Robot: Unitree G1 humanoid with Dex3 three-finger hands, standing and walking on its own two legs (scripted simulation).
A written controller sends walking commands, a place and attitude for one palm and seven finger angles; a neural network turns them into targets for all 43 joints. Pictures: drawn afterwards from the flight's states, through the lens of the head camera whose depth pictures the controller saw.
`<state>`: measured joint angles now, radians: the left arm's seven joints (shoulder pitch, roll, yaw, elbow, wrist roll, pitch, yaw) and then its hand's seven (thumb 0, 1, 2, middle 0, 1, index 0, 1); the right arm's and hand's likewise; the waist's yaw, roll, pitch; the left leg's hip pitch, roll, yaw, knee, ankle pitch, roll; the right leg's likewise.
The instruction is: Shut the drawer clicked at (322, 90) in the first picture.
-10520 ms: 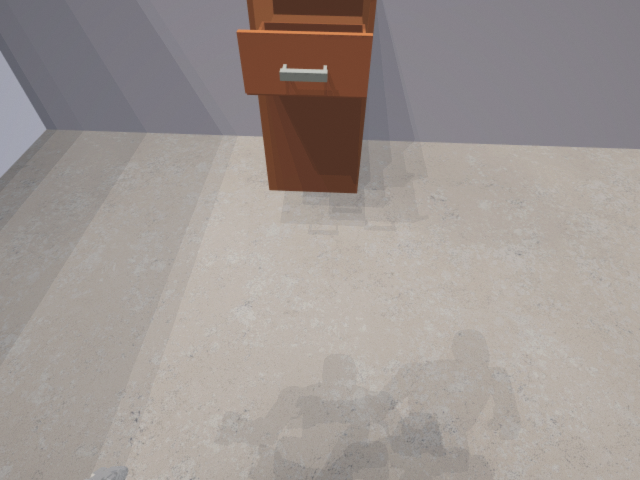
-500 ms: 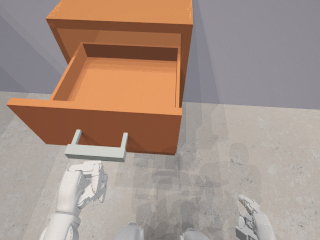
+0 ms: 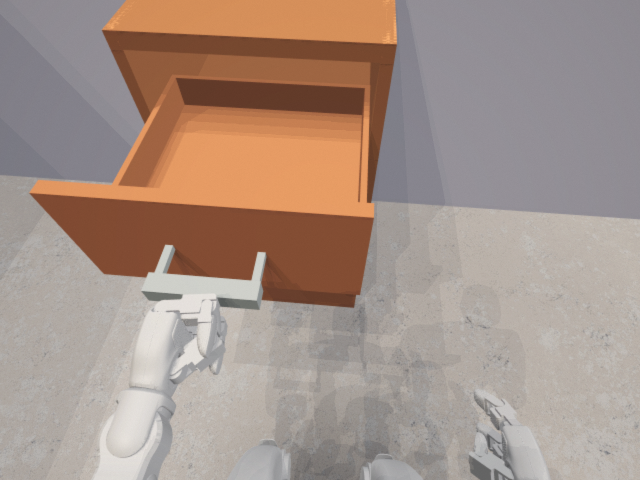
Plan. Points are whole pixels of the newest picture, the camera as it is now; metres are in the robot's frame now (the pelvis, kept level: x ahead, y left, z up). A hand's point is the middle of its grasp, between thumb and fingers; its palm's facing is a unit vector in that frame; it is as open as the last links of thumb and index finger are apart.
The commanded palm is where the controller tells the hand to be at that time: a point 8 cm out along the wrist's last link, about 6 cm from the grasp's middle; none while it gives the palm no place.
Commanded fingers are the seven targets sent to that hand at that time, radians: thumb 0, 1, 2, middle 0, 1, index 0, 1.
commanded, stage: push the drawer shut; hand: left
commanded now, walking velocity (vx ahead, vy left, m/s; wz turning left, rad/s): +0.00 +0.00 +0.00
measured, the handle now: (209, 273) +0.35 +0.15 +0.05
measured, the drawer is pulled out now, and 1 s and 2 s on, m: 0.29 0.15 0.04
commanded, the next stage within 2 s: none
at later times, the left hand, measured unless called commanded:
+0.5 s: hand (227, 288) +0.34 +0.12 +0.05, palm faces -0.10 -0.99 -0.04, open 3.0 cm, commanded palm +0.33 +0.18 +0.06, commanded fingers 0.00 0.90 0.90 -1.40 -1.60 -1.40 -1.60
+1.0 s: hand (244, 244) +0.40 +0.11 +0.05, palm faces -0.07 -1.00 -0.05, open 3.0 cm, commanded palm +0.39 +0.17 +0.06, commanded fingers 0.00 0.90 0.90 -1.40 -1.60 -1.40 -1.60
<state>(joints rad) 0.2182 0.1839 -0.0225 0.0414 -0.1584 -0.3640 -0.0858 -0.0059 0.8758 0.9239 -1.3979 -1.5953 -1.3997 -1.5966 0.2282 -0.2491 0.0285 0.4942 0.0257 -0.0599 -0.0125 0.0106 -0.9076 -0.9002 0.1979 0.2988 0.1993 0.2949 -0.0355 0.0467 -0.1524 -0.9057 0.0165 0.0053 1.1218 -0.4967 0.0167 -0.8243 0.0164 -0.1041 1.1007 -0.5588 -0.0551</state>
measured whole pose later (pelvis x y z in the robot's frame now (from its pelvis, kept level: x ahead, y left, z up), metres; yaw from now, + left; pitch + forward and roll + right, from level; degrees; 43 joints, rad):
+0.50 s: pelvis -0.01 +0.01 +0.01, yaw -1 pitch +16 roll -1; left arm -0.14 0.19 0.03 0.38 -0.15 -0.36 -0.07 -0.02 0.80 0.90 -1.40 -1.60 -1.40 -1.60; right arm 0.24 -0.26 0.03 0.57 0.03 -0.03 -0.01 0.01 -0.91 -0.90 0.20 0.30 0.20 0.29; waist -0.06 0.03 -0.14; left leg -0.90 0.02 0.02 1.08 -0.46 0.03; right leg -0.82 0.02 -0.09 1.06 -0.52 -0.04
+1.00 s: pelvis -0.01 +0.01 +0.00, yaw -1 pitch +18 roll -1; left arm -0.45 0.19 0.09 0.70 -0.11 -0.42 -0.02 -0.02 0.85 0.93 -1.40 -1.60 -1.40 -1.60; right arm 0.28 -0.25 0.02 0.62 0.02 0.01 0.01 0.01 -0.91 -0.90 0.20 0.30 0.20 0.29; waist -0.09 0.03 -0.14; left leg -0.94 0.02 0.03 1.08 -0.46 0.03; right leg -0.87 0.02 -0.08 1.07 -0.51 -0.04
